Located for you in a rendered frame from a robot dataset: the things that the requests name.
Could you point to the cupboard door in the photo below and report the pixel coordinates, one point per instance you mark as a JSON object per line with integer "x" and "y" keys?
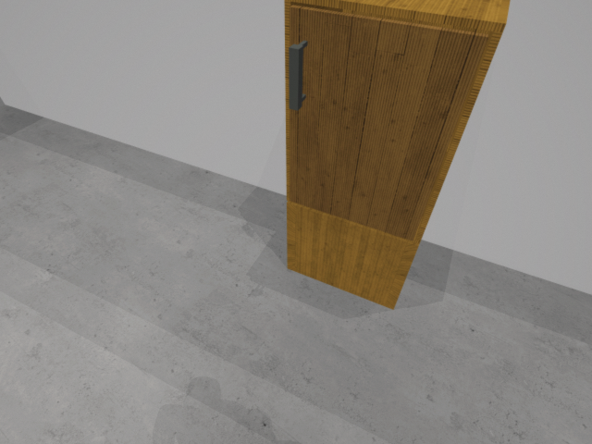
{"x": 383, "y": 98}

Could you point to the handle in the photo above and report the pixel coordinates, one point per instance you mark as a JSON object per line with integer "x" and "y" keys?
{"x": 295, "y": 75}

